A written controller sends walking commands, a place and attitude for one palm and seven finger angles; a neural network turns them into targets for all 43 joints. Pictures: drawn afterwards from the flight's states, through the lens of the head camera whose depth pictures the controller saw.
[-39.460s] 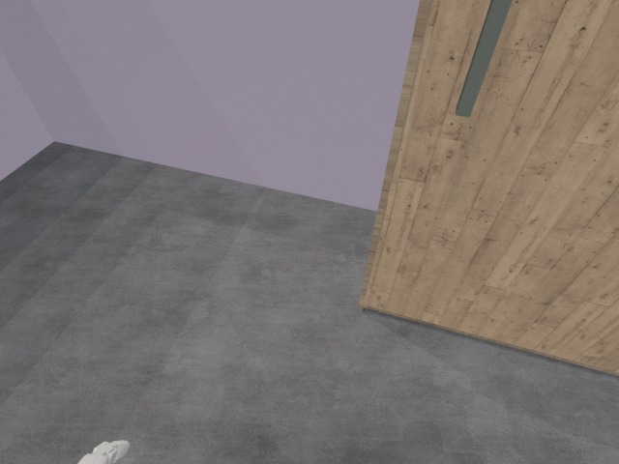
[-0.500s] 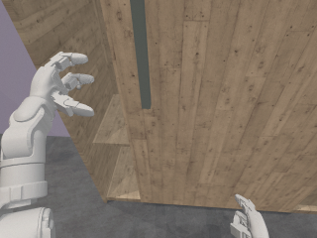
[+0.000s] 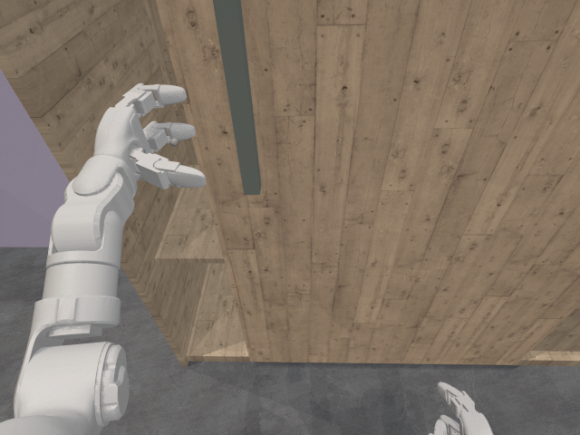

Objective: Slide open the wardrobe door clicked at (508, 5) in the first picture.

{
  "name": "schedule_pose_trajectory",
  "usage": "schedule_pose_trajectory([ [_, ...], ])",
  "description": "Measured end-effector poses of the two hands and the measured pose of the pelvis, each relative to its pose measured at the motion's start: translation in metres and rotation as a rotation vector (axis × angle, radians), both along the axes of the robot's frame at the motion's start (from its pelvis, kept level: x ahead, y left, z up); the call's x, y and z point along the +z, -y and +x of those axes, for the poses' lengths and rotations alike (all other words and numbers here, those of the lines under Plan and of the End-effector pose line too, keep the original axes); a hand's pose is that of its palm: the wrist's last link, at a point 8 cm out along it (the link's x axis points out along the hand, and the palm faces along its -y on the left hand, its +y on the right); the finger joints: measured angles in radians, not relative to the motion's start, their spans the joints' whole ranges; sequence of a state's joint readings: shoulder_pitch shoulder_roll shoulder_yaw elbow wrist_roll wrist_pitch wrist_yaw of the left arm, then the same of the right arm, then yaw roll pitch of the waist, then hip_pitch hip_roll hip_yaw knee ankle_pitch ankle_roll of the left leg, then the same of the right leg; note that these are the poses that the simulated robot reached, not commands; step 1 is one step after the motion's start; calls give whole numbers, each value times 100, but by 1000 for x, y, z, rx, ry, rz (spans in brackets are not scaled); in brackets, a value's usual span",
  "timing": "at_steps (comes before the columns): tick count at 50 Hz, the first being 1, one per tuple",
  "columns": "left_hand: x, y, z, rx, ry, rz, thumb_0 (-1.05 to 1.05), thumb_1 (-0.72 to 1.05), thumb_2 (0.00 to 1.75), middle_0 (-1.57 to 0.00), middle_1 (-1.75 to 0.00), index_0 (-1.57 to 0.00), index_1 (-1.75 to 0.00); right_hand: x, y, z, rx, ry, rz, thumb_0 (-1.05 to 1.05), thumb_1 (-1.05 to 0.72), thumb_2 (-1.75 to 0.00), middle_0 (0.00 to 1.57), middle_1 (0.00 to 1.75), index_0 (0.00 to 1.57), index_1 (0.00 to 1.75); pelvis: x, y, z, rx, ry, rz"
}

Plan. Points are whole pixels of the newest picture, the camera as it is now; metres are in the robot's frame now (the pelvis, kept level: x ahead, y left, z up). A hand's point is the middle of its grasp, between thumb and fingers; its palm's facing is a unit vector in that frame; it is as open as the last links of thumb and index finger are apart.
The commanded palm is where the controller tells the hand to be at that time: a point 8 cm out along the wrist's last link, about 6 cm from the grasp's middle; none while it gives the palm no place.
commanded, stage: move the hooked fingers beside the handle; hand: left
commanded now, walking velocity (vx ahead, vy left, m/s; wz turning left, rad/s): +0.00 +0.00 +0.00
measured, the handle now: (243, 98) +0.49 +0.09 +0.25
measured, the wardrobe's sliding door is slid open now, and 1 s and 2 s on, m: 0.23 0.23 0.23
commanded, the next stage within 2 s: none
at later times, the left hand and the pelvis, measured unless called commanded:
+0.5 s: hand (192, 124) +0.42 +0.15 +0.25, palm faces +0.03 -1.00 +0.00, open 14.0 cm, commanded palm +0.39 +0.20 +0.23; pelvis +0.01 +0.00 +0.00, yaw -1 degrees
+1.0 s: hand (186, 140) +0.41 +0.16 +0.23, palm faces +0.06 -1.00 +0.00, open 14.0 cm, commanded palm +0.38 +0.20 +0.23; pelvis +0.00 +0.00 +0.00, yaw +0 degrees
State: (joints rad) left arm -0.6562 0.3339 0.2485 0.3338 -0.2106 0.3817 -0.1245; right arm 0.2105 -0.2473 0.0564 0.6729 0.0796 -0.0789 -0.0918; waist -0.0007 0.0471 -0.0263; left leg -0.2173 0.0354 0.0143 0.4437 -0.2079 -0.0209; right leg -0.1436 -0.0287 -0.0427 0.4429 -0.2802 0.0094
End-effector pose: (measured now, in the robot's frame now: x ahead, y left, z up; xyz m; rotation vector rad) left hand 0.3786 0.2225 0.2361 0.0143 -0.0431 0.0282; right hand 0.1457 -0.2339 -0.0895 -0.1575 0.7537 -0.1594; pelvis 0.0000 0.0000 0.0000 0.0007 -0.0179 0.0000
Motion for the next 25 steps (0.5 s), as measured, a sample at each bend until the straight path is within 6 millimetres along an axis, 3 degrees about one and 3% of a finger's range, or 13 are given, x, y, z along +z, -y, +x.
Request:
schedule_pose_trajectory([
  [7, 11, 15, 9, -23, 46, -18, -2, -50, 30, -30, -120, -30, -120, -4, 4, -9, -24, -33, 2, 1, -90, -90, 20, 30, 20, 30, 0, 0, 5, -8, -3, 2],
  [15, -9, 18, 20, 12, -49, -11, -1, -50, 30, -30, -120, -30, -120, -5, 8, -12, -38, -54, -3, 1, -90, -90, 20, 30, 20, 30, 1, 0, 5, -10, -8, 1],
  [21, 8, 24, 19, -1, 57, -15, -2, -50, 30, -30, -120, -30, -120, -5, 8, -10, -36, -53, -5, 1, -90, -90, 20, 30, 20, 30, 1, 2, 7, -11, -4, 2],
  [25, 13, 22, 20, -2, 37, -10, -2, -50, 30, -30, -120, -30, -120, -4, 8, -7, -35, -48, 3, 1, -90, -90, 20, 30, 20, 30, 1, 2, 8, -11, -4, 2],
])
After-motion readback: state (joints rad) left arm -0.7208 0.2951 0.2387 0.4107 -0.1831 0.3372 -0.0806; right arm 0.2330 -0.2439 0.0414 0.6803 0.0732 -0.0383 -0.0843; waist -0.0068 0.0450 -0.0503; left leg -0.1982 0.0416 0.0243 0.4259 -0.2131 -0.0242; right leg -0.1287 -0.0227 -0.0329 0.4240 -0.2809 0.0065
